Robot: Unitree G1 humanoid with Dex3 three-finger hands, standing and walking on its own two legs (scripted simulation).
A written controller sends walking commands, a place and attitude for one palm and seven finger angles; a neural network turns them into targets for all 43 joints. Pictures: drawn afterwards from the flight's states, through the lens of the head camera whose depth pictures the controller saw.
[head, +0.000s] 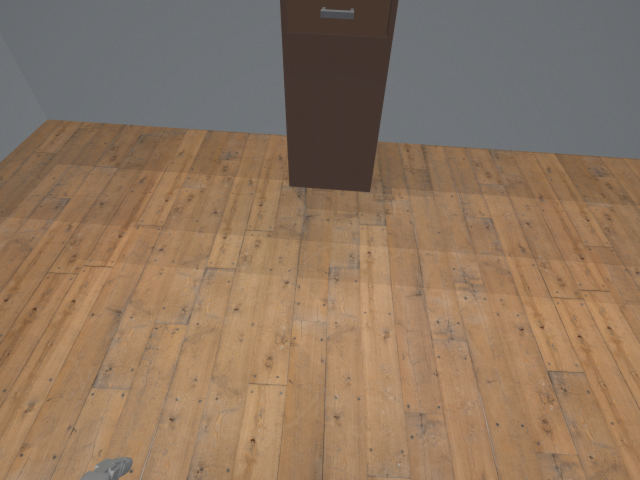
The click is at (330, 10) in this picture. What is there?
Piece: drawer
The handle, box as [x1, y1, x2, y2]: [320, 7, 353, 18]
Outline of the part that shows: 320,11 320,17 353,18 352,8 350,11 329,10 323,7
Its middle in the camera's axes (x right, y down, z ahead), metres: +0.05 -0.77 +1.32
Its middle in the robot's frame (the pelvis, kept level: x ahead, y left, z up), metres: +1.51 +0.01 +0.04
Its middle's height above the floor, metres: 0.81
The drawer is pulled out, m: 0.00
